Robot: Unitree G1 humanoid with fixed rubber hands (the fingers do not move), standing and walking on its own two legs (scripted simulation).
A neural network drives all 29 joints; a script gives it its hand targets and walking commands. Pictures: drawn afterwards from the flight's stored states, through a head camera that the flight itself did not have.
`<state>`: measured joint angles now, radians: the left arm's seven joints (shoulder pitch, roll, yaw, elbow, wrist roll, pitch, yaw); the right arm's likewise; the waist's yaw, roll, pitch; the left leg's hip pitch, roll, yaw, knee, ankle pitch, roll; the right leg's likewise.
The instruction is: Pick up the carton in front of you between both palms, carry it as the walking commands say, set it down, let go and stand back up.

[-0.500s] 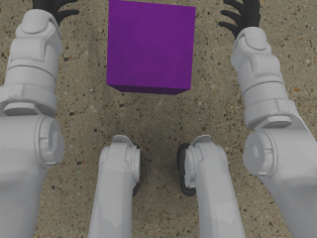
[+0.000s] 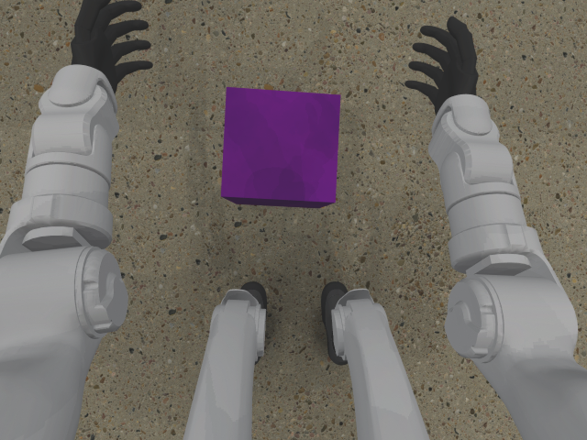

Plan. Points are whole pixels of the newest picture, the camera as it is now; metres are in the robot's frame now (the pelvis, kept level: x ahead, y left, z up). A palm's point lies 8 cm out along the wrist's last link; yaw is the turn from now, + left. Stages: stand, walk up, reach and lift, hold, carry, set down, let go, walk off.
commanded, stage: set down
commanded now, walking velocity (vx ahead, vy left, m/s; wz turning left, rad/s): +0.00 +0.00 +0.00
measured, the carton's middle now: (280, 157) +0.51 +0.03 -0.47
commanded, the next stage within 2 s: let go in 0.06 s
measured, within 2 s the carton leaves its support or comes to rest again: neither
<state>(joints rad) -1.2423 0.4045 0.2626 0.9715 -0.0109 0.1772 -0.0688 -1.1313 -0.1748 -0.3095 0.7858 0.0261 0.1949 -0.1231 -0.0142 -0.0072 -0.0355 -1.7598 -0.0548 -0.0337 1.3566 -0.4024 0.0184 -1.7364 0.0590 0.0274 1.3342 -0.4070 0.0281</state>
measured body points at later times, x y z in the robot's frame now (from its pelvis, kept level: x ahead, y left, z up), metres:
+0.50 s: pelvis +0.06 +0.00 +0.12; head +0.30 +0.01 +0.50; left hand +0.44 +0.24 +0.00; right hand +0.44 -0.20 +0.00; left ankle +0.08 +0.10 -0.56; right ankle +0.08 -0.12 -0.56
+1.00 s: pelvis +0.10 -0.01 +0.18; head +0.14 -0.01 +0.63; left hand +0.27 +0.23 +0.10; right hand +0.28 -0.24 +0.10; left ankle +0.08 +0.10 -0.56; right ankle +0.08 -0.12 -0.56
